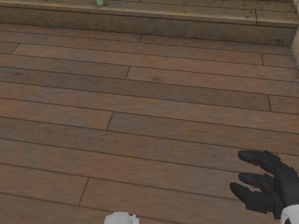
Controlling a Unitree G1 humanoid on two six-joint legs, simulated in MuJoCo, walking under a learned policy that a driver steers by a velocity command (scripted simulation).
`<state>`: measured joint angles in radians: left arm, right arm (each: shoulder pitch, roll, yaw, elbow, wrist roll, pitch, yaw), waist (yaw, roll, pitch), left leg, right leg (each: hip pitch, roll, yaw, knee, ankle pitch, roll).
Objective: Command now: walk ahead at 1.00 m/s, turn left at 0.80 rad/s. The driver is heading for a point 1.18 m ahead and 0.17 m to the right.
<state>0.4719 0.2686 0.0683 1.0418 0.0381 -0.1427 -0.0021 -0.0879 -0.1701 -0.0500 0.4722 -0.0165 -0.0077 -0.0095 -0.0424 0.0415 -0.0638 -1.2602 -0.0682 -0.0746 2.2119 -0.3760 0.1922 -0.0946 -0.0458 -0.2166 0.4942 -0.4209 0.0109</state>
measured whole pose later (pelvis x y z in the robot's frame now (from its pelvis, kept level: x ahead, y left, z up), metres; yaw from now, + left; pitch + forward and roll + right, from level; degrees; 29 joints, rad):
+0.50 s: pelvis +0.47 +0.01 +0.16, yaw +8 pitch +5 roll +1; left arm -0.01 0.24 -0.02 0.50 0.02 -0.08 -0.05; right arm 0.46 -0.33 -0.08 0.89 -0.01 -0.14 0.01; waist -0.08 0.00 -0.04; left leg 0.18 -0.07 -0.09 0.09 -0.34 0.07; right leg -0.81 -0.09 -0.05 0.71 0.03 -0.11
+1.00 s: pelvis +0.98 +0.00 +0.15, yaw -16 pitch +3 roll +0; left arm 0.50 0.34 0.08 0.81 0.00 -0.07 -0.02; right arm 0.00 -0.26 0.04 0.53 -0.04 -0.10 0.00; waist 0.12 -0.01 -0.02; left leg -0.56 0.04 -0.06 0.58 -0.09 -0.02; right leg 0.01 0.12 0.25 0.63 -0.51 -0.11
